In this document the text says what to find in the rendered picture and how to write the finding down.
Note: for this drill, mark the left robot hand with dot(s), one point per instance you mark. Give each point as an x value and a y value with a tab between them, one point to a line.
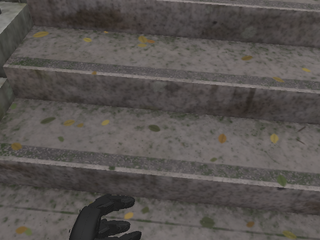
89	226

